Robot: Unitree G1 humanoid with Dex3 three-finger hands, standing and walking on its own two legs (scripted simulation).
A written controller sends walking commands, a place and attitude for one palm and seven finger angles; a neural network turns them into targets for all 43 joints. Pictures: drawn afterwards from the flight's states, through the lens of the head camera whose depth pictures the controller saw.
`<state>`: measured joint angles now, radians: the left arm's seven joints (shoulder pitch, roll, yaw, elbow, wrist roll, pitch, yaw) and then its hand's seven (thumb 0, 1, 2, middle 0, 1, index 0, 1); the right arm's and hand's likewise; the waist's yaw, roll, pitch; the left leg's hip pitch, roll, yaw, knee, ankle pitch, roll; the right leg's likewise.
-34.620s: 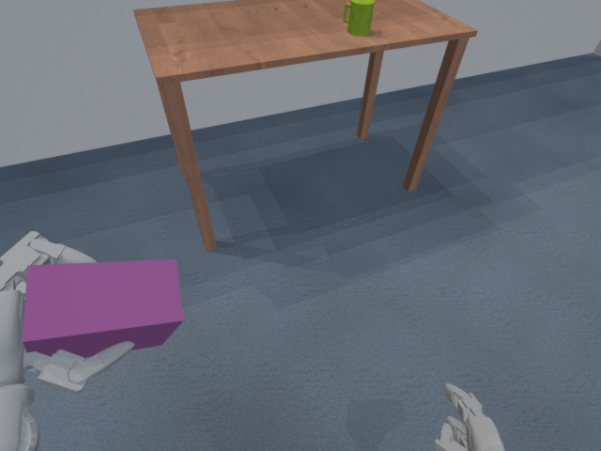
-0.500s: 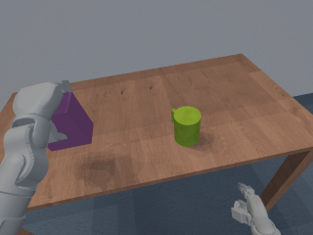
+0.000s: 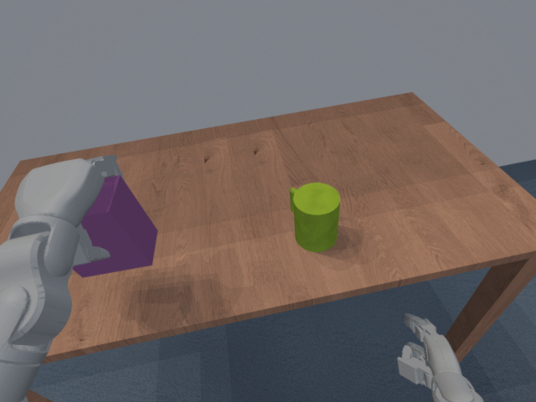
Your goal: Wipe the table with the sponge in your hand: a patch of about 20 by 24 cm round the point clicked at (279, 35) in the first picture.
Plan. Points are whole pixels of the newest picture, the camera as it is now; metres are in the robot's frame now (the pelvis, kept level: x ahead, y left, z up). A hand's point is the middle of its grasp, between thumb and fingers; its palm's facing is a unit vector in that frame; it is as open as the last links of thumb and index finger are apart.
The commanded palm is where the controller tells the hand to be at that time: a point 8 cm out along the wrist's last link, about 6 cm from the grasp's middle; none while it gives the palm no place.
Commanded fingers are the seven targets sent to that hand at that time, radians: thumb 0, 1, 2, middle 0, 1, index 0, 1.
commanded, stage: bring the sponge back beside the body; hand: left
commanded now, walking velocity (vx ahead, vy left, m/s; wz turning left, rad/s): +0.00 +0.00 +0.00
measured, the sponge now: (108, 237) +0.27 +0.29 +0.14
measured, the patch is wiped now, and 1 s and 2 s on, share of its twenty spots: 0.95 0.95 0.95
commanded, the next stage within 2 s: step back with the hand held close in 1.30 s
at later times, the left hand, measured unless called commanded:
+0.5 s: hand (74, 245) +0.23 +0.29 +0.18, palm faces +0.16 -0.07 -0.98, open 10.5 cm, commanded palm +0.18 +0.29 +0.25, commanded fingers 0.00 0.10 1.30 -1.20 -1.60 -1.20 -1.60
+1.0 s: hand (62, 276) +0.19 +0.28 +0.17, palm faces +0.16 -0.08 -0.98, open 10.5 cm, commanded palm +0.14 +0.28 +0.24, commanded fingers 0.00 0.10 1.30 -1.20 -1.60 -1.20 -1.60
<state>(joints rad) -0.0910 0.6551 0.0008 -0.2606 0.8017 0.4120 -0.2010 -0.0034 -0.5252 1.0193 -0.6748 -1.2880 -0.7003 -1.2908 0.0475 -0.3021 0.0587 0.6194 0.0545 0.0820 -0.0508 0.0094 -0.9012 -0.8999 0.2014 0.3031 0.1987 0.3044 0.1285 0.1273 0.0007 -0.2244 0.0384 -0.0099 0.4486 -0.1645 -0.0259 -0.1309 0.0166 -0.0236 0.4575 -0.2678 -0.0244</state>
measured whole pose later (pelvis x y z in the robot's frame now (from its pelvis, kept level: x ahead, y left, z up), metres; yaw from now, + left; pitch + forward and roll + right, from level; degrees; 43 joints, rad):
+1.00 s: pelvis -0.01 +0.01 +0.00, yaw +0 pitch -6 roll -1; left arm 0.26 0.64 0.06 -0.51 0.77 0.37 -0.09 0.00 -0.53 1.02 -0.68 -1.29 -0.70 -1.29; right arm 0.05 -0.28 0.05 0.62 0.04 0.07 -0.06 0.01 -0.90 -0.90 0.20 0.30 0.15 0.27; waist 0.16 0.13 0.02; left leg -0.20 0.04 0.00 0.47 -0.16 -0.02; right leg -0.10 0.02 -0.01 0.46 -0.25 -0.01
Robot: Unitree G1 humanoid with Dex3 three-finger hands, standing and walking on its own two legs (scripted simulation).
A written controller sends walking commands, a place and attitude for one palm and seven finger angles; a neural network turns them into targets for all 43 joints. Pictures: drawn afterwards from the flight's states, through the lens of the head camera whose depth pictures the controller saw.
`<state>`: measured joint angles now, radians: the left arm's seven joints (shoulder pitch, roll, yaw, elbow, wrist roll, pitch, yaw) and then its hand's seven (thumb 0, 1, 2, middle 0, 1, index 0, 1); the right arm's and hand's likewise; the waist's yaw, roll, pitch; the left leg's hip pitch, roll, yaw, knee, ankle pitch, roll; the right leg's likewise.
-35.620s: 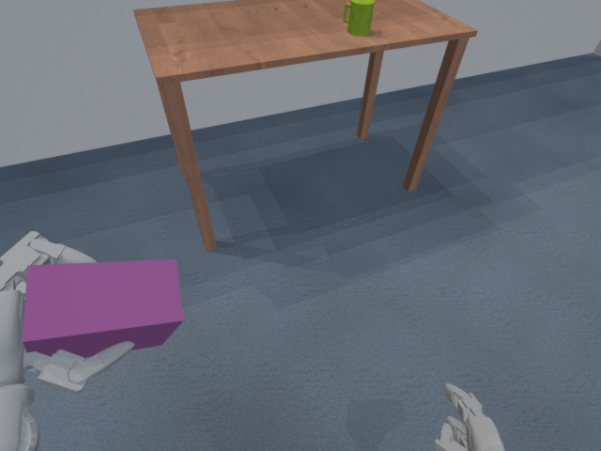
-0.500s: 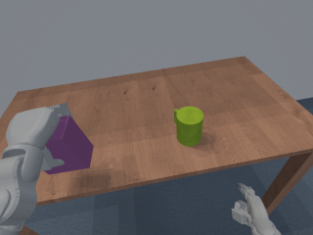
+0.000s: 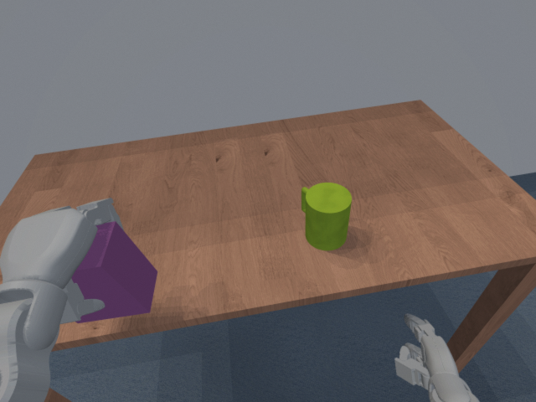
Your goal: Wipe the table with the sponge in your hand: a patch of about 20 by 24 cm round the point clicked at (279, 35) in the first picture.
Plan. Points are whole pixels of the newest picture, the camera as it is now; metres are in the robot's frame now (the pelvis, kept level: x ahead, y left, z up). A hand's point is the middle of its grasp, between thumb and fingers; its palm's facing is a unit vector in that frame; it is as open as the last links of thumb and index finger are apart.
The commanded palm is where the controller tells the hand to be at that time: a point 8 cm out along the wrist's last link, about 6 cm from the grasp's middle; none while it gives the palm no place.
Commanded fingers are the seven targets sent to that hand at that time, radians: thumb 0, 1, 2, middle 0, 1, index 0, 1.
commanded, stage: bring the sponge back beside the body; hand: left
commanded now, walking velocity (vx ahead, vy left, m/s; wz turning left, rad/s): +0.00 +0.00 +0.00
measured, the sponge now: (104, 283) +0.20 +0.28 +0.11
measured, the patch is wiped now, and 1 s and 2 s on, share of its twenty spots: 0.95 0.95 0.95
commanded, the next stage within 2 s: step back with the hand held close in 0.30 s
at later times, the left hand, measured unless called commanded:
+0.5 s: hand (105, 254) +0.21 +0.26 +0.17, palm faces +0.26 -0.54 -0.80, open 10.5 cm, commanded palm +0.16 +0.28 +0.23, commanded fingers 0.00 0.10 1.30 -1.20 -1.60 -1.20 -1.60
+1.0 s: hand (78, 256) +0.19 +0.26 +0.20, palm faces +0.35 -0.83 -0.44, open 10.5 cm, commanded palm +0.13 +0.31 +0.23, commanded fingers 0.00 0.10 1.30 -1.20 -1.60 -1.20 -1.60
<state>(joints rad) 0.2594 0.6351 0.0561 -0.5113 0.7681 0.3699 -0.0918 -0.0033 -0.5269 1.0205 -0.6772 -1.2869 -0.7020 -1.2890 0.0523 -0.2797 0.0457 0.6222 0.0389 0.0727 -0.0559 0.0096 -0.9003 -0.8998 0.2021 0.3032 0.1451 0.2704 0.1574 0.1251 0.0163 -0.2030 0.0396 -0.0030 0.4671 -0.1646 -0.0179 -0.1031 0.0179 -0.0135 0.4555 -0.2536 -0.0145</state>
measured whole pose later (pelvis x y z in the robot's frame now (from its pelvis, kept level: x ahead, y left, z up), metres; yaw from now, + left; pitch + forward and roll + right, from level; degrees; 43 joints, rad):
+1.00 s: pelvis -0.03 +0.03 -0.02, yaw -1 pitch +2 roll -3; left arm 0.50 0.47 0.44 -0.69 -0.07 -0.15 0.14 -0.01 -0.53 1.02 -0.68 -1.29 -0.70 -1.29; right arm 0.25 -0.22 0.03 0.58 0.02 0.02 -0.05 0.01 -0.90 -0.90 0.20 0.30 0.20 0.30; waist -0.03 0.00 -0.02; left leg -0.46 0.01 -0.02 0.68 -0.25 0.03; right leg -0.38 0.02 0.01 0.59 -0.24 0.03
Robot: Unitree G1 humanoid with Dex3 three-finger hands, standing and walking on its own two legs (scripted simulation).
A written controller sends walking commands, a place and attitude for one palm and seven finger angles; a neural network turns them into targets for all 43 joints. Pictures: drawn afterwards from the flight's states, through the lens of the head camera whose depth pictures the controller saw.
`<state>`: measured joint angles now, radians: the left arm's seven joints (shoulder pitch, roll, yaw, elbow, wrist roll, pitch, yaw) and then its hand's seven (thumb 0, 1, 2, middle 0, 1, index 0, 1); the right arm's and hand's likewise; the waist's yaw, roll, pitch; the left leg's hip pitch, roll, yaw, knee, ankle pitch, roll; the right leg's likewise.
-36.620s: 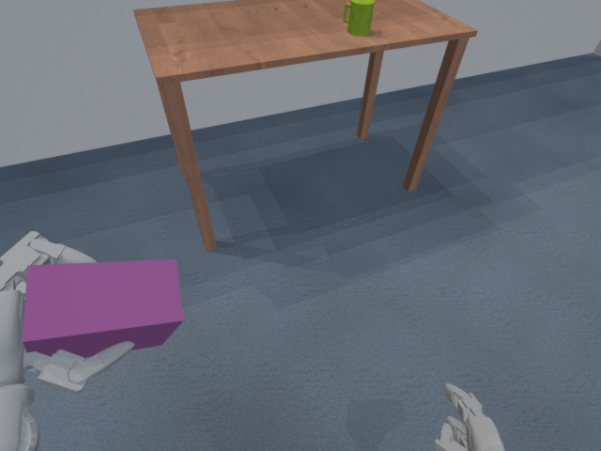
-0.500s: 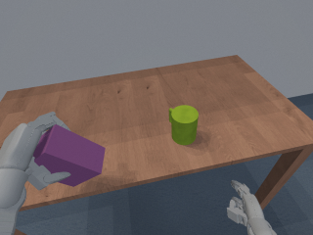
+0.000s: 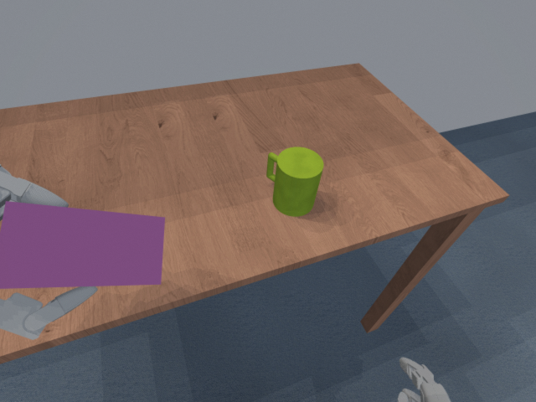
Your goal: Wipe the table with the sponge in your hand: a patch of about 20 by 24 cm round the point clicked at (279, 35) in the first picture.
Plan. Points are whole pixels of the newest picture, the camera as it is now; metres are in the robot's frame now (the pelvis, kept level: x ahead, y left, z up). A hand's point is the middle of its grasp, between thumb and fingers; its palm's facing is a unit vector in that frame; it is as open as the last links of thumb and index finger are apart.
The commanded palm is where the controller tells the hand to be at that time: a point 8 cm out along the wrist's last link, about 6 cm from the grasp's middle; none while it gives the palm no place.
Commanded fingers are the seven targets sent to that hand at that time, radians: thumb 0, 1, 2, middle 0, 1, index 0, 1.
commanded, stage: step back with the hand held close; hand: left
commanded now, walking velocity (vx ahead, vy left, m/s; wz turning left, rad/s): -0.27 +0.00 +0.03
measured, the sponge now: (104, 252) +0.23 +0.19 +0.18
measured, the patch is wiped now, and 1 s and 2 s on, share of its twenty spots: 0.95 0.95 0.95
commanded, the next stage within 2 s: stop stepping back and stand still in 0.92 s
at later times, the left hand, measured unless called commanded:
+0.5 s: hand out of the picture +0.14 +0.25 +0.22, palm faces +0.48 -0.79 -0.38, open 10.6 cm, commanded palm +0.09 +0.29 +0.24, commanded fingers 0.00 0.10 1.30 -1.20 -1.60 -1.20 -1.60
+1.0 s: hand out of the picture +0.05 +0.23 +0.24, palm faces +0.38 -0.86 -0.33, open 10.6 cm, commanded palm +0.00 +0.28 +0.24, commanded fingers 0.00 0.10 1.30 -1.20 -1.60 -1.20 -1.60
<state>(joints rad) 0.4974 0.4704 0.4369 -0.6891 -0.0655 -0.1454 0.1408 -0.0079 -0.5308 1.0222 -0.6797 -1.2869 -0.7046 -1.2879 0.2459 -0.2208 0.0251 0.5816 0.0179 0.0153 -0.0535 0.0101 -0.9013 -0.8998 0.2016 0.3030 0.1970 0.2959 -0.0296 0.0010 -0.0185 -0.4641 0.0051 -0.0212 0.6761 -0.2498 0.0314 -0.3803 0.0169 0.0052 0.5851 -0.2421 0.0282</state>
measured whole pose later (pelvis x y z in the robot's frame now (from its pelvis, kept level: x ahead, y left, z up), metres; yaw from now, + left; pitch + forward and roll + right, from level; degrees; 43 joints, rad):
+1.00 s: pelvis -0.18 +0.01 +0.00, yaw -4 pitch +1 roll -4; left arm 0.36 0.40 0.41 -0.68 -0.06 -0.20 0.15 -0.01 -0.54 1.02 -0.68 -1.29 -0.70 -1.29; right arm 0.19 -0.17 0.03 0.60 -0.01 -0.09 -0.02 0.01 -0.90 -0.90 0.21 0.30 0.20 0.30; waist 0.01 0.03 0.00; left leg -0.56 0.11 0.03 0.61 -0.15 -0.01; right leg -0.24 0.05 -0.01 0.53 -0.31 -0.03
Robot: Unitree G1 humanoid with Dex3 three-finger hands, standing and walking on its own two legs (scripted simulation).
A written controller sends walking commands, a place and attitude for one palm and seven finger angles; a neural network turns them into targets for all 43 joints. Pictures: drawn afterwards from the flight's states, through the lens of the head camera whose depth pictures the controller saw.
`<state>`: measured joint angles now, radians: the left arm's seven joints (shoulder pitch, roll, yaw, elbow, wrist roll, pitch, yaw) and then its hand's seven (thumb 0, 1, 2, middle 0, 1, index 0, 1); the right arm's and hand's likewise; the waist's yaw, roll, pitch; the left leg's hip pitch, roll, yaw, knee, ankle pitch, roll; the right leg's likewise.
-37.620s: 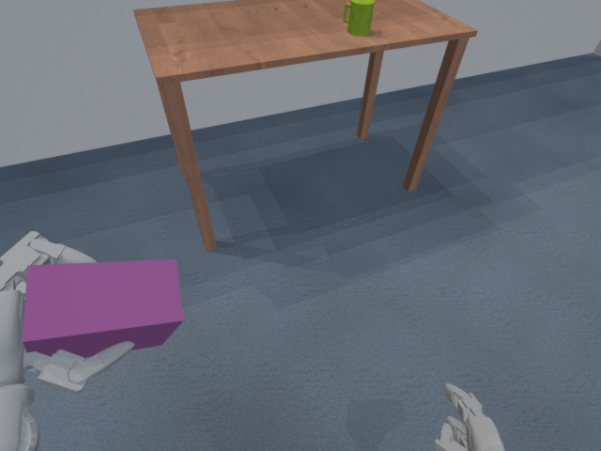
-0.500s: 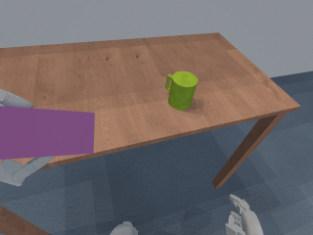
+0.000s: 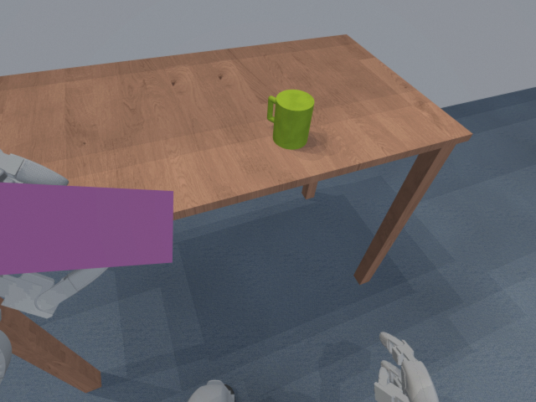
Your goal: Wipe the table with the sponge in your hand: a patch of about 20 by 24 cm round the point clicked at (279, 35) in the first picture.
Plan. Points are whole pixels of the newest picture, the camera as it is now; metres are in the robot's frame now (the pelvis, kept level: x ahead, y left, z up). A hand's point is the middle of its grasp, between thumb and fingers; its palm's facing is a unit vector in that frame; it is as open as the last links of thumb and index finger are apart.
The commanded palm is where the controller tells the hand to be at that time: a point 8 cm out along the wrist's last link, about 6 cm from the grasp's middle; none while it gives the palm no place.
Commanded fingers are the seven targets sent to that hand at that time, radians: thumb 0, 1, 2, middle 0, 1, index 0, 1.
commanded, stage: stop stepping back and stand still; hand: left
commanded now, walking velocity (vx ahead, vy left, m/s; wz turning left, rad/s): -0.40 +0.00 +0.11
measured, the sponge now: (114, 226) +0.24 +0.18 +0.21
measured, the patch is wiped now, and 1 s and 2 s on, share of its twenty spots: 0.95 0.95 0.95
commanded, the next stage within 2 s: stand and wait in 0.70 s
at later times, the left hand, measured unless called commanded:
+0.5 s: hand out of the picture +0.08 +0.23 +0.23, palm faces +0.46 -0.83 -0.31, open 10.6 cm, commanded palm +0.04 +0.28 +0.24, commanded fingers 0.00 0.10 1.30 -1.20 -1.60 -1.20 -1.60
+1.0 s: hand out of the picture +0.10 +0.26 +0.23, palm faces +0.51 -0.80 -0.33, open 10.6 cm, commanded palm +0.05 +0.30 +0.24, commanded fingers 0.00 0.10 1.30 -1.20 -1.60 -1.20 -1.60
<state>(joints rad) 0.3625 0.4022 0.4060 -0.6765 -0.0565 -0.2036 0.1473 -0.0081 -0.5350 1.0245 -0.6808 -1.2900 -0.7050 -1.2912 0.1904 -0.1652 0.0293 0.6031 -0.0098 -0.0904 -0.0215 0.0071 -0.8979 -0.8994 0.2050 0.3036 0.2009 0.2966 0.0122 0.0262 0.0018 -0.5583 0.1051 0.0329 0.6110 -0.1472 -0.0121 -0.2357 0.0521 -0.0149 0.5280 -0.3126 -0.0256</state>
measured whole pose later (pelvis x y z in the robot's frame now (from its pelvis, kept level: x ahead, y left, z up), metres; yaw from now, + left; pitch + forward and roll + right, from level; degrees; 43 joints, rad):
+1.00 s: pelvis -0.10 +0.01 +0.01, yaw +3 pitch -2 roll +0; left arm 0.37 0.38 0.37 -0.58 -0.04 -0.15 0.16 -0.01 -0.54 1.03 -0.68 -1.29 -0.71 -1.29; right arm 0.22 -0.21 0.03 0.64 0.01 -0.08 -0.06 0.01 -0.90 -0.90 0.20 0.30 0.20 0.30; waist 0.02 0.00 -0.01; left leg -0.26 0.05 0.01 0.59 -0.30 -0.03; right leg -0.25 0.03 -0.08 0.58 -0.30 -0.05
